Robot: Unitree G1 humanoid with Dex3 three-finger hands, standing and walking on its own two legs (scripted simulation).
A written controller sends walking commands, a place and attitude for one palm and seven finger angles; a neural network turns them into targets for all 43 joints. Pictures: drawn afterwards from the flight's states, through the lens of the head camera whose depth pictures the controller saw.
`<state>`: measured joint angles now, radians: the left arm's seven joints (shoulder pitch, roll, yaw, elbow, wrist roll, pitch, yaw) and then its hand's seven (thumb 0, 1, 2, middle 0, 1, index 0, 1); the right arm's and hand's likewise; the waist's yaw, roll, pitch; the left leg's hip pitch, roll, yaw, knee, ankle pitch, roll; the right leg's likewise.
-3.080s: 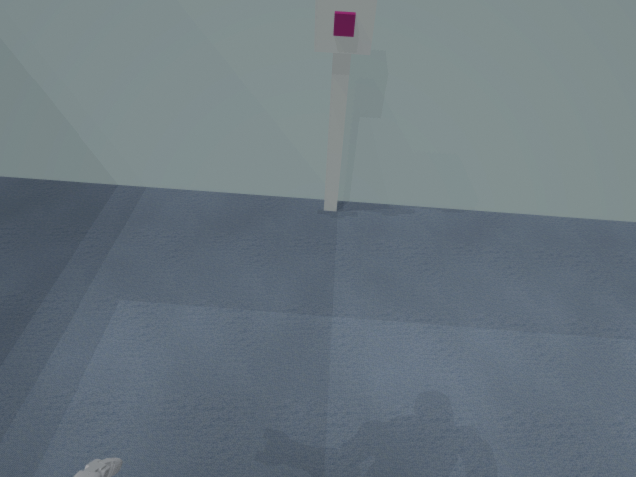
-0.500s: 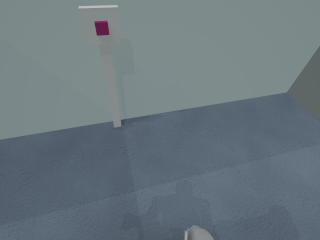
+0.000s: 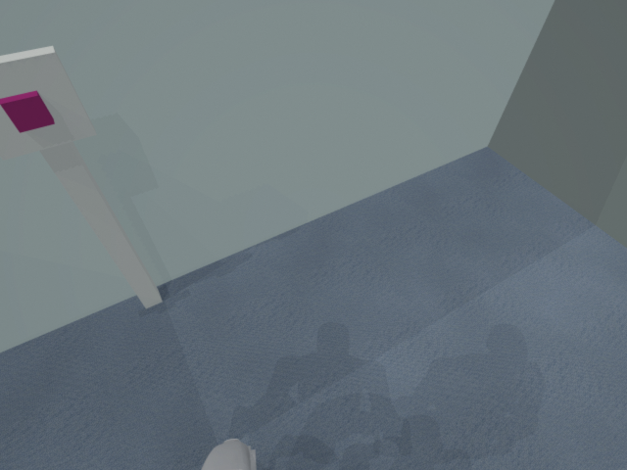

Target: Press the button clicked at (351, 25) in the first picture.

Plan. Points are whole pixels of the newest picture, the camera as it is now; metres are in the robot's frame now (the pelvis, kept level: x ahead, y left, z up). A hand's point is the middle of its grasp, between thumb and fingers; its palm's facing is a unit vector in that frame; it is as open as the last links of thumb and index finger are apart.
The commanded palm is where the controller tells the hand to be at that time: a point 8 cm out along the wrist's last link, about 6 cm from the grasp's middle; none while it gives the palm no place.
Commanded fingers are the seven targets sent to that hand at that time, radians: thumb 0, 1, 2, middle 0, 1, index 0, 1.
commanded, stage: turn to face it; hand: left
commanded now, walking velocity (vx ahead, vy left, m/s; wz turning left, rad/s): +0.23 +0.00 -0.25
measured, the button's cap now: (28, 111) +0.71 +0.57 +0.05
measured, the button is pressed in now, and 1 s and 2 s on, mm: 0 0 0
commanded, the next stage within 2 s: take the last steps up to it in 1.00 s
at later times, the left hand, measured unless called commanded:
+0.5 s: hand (159, 433) +0.20 +0.24 -0.17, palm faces +0.14 -0.98 -0.16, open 7.4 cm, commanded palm none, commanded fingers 0.00 0.90 0.90 -0.20 -0.30 -0.20 -0.30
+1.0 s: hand out of the picture +0.13 +0.23 -0.16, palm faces +0.41 -0.87 -0.27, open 7.4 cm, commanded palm none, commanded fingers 0.00 0.90 0.90 -0.20 -0.30 -0.20 -0.30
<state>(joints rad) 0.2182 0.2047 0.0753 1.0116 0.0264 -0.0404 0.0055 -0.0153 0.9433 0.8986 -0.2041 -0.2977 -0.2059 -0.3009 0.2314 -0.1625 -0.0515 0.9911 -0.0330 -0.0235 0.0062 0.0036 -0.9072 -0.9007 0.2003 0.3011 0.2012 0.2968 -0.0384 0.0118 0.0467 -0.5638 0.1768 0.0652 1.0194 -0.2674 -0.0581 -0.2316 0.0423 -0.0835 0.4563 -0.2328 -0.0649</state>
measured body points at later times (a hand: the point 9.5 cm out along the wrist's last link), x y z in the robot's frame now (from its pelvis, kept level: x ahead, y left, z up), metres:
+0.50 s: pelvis +0.14 +0.06 +0.00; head +0.17 +0.08 +0.45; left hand +0.19 +0.29 -0.16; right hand +0.18 -0.18 -0.14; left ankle +0.15 +0.14 -0.74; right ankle +0.15 -0.10 -0.68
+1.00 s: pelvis +0.16 +0.02 +0.00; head +0.19 +0.02 +0.45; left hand +0.11 +0.27 -0.14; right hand +0.35 -0.19 -0.14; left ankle +0.09 +0.15 -0.69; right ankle +0.19 -0.09 -0.74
